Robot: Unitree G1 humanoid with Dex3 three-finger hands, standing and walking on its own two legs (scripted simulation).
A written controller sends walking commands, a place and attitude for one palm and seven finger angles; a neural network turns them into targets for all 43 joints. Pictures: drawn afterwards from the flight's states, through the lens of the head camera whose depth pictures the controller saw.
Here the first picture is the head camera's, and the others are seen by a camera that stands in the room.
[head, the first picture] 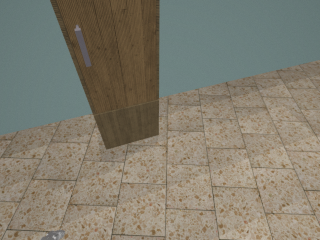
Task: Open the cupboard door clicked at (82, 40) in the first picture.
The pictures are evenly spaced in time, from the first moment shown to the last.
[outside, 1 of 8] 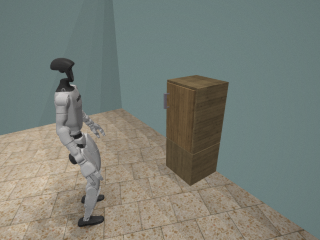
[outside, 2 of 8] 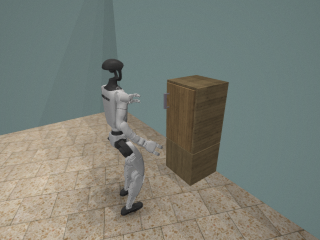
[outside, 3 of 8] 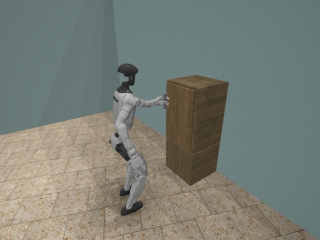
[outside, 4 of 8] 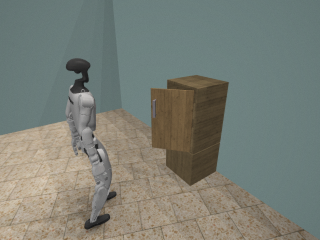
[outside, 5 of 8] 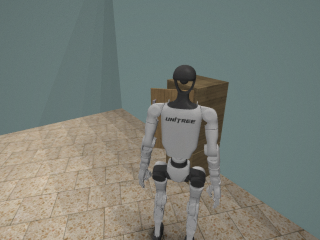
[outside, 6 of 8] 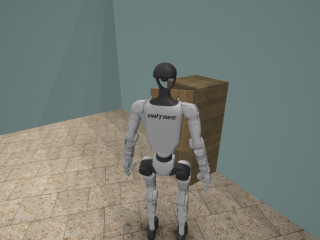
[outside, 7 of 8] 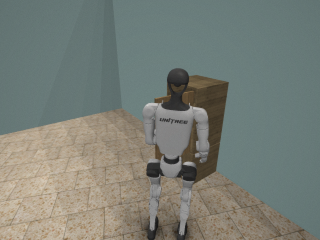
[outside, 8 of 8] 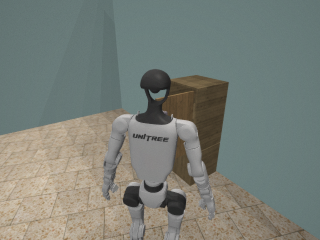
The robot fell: no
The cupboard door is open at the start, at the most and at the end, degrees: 0 89 89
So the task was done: yes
